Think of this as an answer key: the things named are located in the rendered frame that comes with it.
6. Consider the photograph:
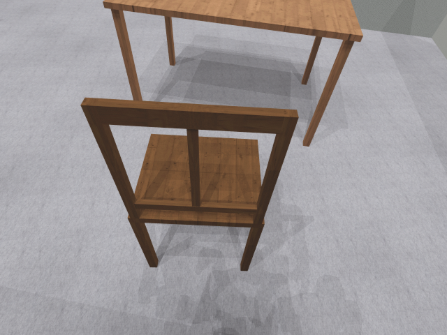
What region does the chair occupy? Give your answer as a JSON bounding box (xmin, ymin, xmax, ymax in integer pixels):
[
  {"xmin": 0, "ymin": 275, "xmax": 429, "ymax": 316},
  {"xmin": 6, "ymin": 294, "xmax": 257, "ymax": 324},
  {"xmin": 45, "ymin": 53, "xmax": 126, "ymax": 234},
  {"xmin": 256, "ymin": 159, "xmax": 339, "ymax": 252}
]
[{"xmin": 81, "ymin": 98, "xmax": 299, "ymax": 271}]

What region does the table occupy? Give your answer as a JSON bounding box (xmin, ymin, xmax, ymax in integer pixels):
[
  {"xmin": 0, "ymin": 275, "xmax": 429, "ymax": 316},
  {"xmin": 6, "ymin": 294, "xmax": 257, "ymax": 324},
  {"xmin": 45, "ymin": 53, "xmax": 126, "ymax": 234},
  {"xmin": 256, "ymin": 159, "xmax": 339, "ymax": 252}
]
[{"xmin": 103, "ymin": 0, "xmax": 363, "ymax": 147}]

